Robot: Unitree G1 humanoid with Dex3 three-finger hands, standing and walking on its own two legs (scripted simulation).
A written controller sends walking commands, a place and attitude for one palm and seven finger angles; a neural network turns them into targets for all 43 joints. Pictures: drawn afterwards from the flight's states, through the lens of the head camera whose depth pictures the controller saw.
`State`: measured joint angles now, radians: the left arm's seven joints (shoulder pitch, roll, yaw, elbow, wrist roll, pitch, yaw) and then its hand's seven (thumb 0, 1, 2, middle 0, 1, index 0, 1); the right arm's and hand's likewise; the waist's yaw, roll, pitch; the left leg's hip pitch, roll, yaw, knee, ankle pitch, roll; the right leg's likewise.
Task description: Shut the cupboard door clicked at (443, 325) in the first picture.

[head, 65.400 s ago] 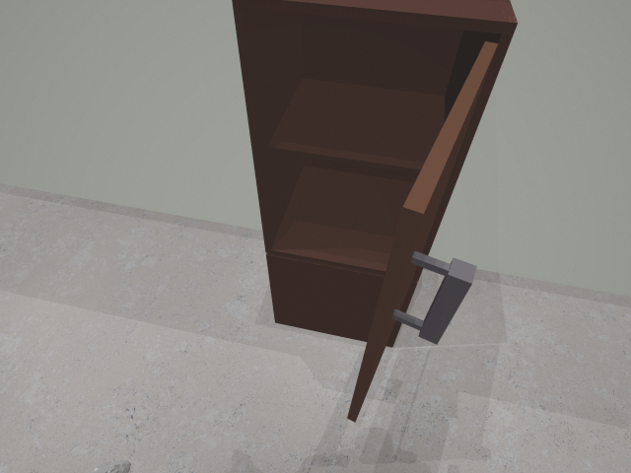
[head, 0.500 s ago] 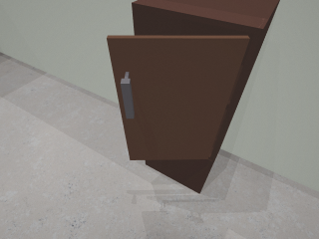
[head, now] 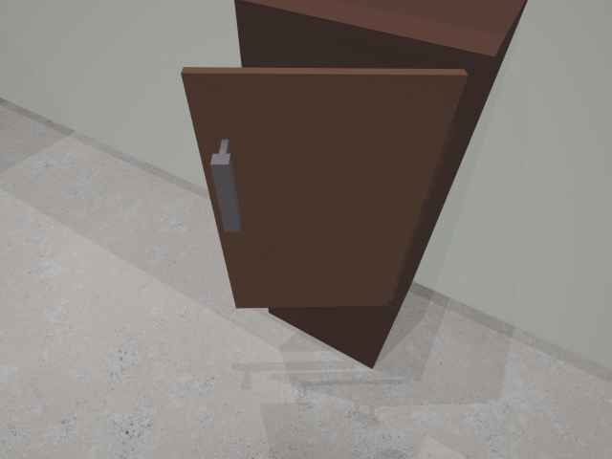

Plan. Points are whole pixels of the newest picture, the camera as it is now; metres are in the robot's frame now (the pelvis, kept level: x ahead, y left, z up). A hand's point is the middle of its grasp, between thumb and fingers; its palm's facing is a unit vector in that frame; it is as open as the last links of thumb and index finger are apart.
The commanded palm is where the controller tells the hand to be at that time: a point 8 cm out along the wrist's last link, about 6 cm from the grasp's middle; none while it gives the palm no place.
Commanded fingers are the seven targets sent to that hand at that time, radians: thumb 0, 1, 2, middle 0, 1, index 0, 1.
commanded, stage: look again from close up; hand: left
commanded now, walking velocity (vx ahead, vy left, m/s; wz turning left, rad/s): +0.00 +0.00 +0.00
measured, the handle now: (228, 186) +0.49 +0.15 +0.09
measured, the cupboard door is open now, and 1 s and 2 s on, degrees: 32 32 32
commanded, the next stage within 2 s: raise the hand and make a fist in 0.14 s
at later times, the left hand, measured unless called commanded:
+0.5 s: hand (184, 393) +0.20 +0.16 +0.01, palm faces +0.15 -0.99 -0.03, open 6.9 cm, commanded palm +0.11 +0.22 -0.04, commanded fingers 0.00 0.90 0.90 -0.44 -0.56 -0.44 -0.56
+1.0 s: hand (174, 402) +0.19 +0.17 +0.00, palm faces +0.06 -1.00 -0.04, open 4.5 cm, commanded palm +0.15 +0.22 +0.01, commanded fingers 0.00 0.90 0.90 -0.90 -1.06 -0.90 -1.06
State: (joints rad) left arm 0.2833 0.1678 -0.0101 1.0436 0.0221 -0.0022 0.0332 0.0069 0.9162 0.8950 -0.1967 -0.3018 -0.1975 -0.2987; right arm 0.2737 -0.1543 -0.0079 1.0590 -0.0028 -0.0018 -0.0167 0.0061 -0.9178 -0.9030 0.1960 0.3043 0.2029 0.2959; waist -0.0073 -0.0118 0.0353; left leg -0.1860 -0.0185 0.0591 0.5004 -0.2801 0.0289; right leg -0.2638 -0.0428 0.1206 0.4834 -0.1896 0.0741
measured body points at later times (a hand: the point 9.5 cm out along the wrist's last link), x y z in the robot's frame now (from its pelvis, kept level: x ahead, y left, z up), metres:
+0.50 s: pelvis +0.00 -0.03 -0.05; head +0.00 -0.03 +0.40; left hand +0.18 +0.21 +0.01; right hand +0.17 -0.27 -0.11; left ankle +0.00 +0.10 -0.74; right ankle +0.05 -0.16 -0.74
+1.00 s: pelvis +0.00 -0.04 -0.07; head +0.05 -0.04 +0.38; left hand +0.18 +0.23 +0.01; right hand +0.20 -0.23 -0.15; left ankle +0.00 +0.10 -0.74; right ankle +0.05 -0.16 -0.74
